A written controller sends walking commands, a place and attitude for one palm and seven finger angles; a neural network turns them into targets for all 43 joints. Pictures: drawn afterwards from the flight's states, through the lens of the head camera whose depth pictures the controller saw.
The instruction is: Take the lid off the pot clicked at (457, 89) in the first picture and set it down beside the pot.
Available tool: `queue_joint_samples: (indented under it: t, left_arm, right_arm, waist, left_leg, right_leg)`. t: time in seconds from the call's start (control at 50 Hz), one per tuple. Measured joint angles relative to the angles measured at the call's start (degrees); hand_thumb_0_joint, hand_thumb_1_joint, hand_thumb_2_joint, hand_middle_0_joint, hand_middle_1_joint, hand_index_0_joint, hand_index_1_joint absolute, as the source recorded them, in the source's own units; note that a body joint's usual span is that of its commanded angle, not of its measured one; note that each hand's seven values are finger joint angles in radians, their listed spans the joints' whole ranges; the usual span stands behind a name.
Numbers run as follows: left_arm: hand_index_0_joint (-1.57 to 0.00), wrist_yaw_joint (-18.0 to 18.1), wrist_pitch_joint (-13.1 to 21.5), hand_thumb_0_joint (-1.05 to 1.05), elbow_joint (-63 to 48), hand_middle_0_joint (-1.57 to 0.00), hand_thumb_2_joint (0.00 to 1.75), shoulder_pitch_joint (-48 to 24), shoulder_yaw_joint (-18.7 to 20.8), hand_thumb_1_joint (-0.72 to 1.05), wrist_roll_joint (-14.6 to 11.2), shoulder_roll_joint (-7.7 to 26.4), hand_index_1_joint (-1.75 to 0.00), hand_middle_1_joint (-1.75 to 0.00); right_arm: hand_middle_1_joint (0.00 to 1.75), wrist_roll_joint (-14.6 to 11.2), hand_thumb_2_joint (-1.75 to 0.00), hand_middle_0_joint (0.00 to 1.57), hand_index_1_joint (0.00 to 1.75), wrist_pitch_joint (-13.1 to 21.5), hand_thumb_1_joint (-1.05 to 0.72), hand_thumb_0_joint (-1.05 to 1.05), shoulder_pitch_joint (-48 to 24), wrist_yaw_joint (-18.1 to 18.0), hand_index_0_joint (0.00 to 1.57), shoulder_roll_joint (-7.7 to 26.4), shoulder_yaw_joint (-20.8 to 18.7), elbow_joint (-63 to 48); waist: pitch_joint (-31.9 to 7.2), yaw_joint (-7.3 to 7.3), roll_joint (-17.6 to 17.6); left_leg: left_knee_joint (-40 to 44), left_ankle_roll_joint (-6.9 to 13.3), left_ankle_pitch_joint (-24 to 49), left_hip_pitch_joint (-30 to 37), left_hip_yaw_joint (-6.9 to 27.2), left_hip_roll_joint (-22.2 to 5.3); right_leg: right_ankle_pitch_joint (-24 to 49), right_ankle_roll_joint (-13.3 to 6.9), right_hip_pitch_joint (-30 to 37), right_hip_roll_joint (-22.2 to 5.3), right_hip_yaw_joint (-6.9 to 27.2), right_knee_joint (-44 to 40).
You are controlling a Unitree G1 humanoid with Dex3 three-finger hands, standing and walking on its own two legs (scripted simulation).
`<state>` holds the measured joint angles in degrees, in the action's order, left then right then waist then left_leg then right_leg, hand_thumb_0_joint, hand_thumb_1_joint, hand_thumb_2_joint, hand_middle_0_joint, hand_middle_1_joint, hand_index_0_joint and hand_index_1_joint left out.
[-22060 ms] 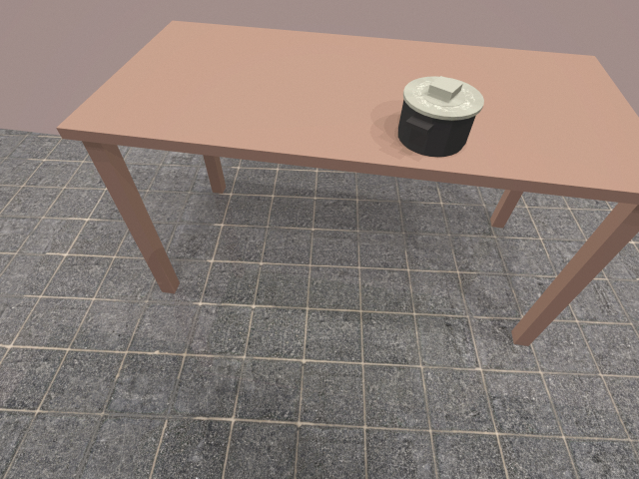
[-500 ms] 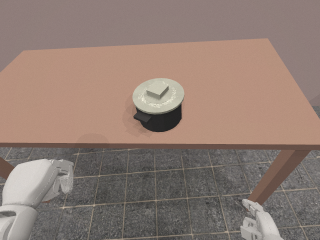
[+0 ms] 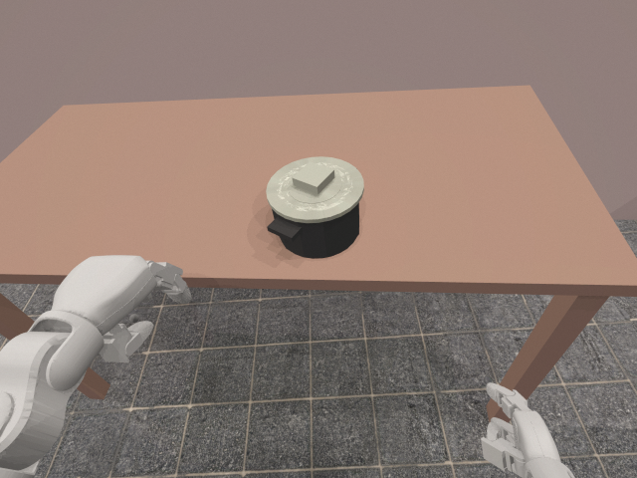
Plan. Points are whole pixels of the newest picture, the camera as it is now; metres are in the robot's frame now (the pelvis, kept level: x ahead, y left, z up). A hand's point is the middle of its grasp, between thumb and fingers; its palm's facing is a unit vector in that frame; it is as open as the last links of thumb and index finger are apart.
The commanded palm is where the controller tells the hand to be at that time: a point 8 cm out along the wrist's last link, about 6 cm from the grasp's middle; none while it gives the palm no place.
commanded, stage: reach forward and open the fingers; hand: left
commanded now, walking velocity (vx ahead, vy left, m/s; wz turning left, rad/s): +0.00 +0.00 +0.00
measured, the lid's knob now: (313, 177) +0.55 +0.10 +0.08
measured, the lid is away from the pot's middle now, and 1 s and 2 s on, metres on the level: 0.00 0.00 0.00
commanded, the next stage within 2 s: move the open hand above the knob in 0.34 s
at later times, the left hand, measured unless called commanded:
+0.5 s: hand (144, 258) +0.30 +0.25 +0.15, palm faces -0.11 -0.07 -0.99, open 10.0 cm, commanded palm +0.29 +0.25 +0.21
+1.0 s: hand (207, 220) +0.38 +0.20 +0.14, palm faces -0.20 -0.06 -0.98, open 10.0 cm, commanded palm +0.36 +0.20 +0.21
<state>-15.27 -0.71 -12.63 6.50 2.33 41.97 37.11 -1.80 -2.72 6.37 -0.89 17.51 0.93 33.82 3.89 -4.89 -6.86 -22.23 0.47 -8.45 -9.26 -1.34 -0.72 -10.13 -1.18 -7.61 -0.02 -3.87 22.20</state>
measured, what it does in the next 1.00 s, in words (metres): stands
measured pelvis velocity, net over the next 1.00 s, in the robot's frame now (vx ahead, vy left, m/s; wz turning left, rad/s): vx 0.01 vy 0.02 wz -0.02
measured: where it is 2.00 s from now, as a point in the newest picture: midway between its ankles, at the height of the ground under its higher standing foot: outside the picture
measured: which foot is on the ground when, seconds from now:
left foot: down 0.00-1.00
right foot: down 0.00-1.00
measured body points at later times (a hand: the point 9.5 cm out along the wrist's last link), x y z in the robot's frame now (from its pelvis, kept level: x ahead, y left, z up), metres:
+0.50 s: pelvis -0.01 +0.02 +0.00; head -0.01 -0.03 +0.45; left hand +0.30 +0.25 +0.20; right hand +0.20 -0.20 -0.10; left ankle +0.05 +0.12 -0.74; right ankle +0.03 -0.10 -0.74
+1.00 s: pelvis +0.01 +0.02 +0.00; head +0.02 -0.03 +0.45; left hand +0.38 +0.20 +0.19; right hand +0.20 -0.21 -0.11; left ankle +0.05 +0.12 -0.74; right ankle +0.03 -0.10 -0.74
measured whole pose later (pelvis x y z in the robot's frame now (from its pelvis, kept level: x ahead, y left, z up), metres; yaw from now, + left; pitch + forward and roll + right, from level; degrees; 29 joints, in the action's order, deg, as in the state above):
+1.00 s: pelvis +0.01 +0.02 +0.00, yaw -1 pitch -2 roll +0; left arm -21.9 -13.0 7.9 -27.5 -12.1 46.9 30.6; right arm -2.2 -4.2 6.3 3.0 17.5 2.2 35.8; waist 2.4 -2.2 -6.2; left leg -19.6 2.0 -7.9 -10.1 -3.1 0.9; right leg -10.0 0.2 -9.8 -1.6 -1.9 21.5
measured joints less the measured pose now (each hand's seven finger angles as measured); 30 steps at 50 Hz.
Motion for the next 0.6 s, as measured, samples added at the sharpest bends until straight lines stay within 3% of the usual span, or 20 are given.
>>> queue_joint_samples:
  t: [0.08, 0.22, 0.46, 0.6]
  left_arm:
    - [-0.92, 0.4, 0.4, 0.00, 2.2, -0.91, 1.32, -3.7, -0.6, -0.09, 0.7, 0.5, -0.31, -0.31]
    - [-0.87, -0.3, -2.7, 0.00, 4.8, -0.86, 1.37, -8.7, -2.1, -0.22, 1.0, -1.1, -0.15, -0.15]
    - [-0.85, -2.5, -4.8, 0.00, 8.6, -0.84, 1.43, -17.3, -4.4, -0.28, 1.9, -1.5, -0.08, -0.09]
    - [-0.85, -5.2, -8.7, 0.00, 14.5, -0.84, 1.44, -23.5, -8.3, -0.29, 2.6, -2.8, -0.08, -0.08]
  right_arm:
    - [0.30, -0.1, -0.90, 0.20, 0.30, 0.0, -0.91, 0.01, 0.0, 0.0, 0.20, -0.6, 0.4, 1.0]
    - [0.30, -0.2, -0.90, 0.20, 0.30, 0.1, -0.91, 0.02, 0.4, 1.2, 0.20, -0.9, 0.7, 1.3]
    - [0.30, -0.2, -0.90, 0.20, 0.30, 0.3, -0.91, 0.02, 0.3, 1.9, 0.20, -0.6, 1.1, 1.5]
    - [0.30, -0.7, -0.90, 0.20, 0.30, -0.2, -0.91, 0.02, -0.3, 2.0, 0.20, -0.1, 1.3, 1.2]
  waist:
    - [0.1, 0.12, 0.2]
    - [-0.1, 0.70, -0.3]
    - [-0.7, 0.75, -0.3]
    - [-0.3, 1.04, 0.2]
  left_leg:
    - [0.6, 0.1, 0.6, 0.2, -0.3, 0.1]
    - [1.9, 0.7, 1.6, 0.4, -0.9, 0.7]
    - [3.2, 1.4, 2.5, 0.3, -1.5, 1.6]
    - [3.3, 1.6, 2.5, -0.2, -1.3, 1.8]
  right_leg:
    - [0.6, 0.1, 0.0, -0.1, 0.3, -0.4]
    - [1.5, 0.6, -0.3, -0.7, 0.9, -1.0]
    - [1.9, 1.2, -1.0, -1.5, 1.6, -1.2]
    - [1.8, 1.4, -1.4, -1.7, 1.4, -1.2]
